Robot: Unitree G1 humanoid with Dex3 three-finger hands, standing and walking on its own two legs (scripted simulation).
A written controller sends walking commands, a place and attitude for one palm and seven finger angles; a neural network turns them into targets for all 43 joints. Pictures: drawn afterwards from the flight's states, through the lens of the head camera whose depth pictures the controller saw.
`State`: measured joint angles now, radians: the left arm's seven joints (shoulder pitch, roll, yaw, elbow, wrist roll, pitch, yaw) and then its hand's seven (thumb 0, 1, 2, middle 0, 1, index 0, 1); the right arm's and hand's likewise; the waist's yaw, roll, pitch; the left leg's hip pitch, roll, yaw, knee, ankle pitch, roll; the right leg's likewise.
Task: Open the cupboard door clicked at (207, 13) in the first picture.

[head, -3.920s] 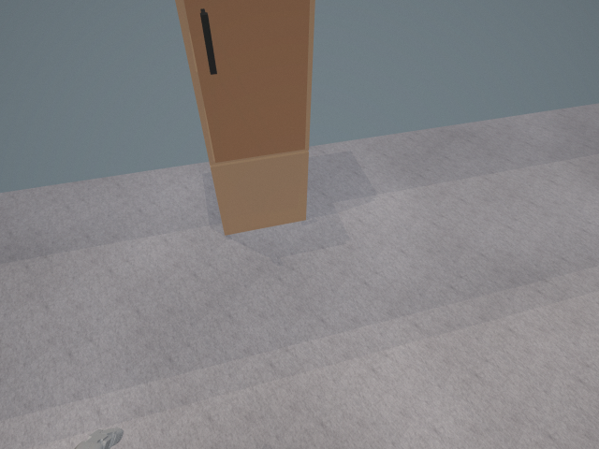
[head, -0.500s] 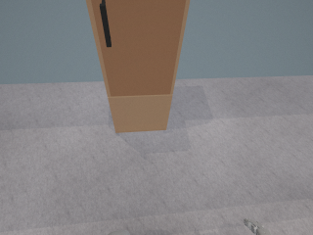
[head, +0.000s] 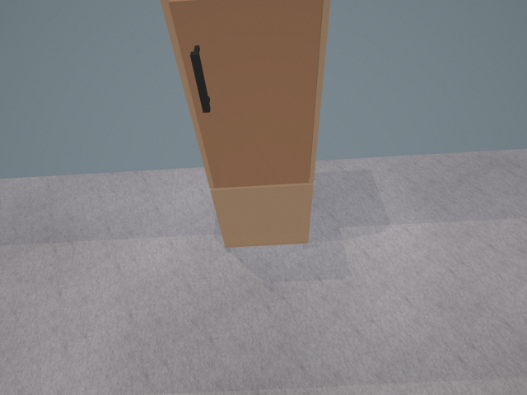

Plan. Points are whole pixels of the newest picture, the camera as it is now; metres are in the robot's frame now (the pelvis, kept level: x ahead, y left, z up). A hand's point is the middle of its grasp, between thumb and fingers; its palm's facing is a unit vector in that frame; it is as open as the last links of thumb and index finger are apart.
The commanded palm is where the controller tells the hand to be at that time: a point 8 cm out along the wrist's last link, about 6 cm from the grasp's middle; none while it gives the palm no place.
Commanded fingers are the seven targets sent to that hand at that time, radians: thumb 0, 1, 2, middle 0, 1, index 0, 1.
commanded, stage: take the last steps up to it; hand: left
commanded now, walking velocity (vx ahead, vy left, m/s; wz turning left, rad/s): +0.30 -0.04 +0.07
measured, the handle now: (201, 80) +0.80 +0.18 +0.08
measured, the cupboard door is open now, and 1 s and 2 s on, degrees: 0 0 0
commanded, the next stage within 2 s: come to a stop and stand still in 0.84 s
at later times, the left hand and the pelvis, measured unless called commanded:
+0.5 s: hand out of the picture -0.05 +0.16 -0.17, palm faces +0.18 -0.98 -0.11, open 7.4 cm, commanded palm none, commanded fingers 0.00 0.90 0.90 -0.20 -0.30 -0.20 -0.30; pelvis +0.10 +0.03 +0.00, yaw +3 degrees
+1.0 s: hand (189, 282) +0.37 +0.19 -0.16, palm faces -0.07 -0.98 -0.21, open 7.4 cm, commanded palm none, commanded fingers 0.00 0.90 0.90 -0.20 -0.30 -0.20 -0.30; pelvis +0.26 +0.01 +0.00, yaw -1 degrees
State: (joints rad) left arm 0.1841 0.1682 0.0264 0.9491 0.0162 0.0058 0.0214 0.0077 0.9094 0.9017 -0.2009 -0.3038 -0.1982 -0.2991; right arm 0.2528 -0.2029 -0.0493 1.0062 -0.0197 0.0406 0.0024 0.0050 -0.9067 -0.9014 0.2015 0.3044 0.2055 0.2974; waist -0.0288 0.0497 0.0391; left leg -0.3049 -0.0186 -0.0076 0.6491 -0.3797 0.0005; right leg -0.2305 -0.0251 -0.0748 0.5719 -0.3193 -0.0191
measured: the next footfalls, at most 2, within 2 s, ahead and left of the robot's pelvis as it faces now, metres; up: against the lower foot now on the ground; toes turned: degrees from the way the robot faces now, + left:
left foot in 0.48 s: +0.17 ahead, +0.14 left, +0.00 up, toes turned +11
right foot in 1.02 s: +0.39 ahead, -0.09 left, +0.00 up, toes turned -9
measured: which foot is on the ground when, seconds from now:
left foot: up 0.00-0.46, down 0.48-1.00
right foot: down 0.00-0.50, up 0.52-1.00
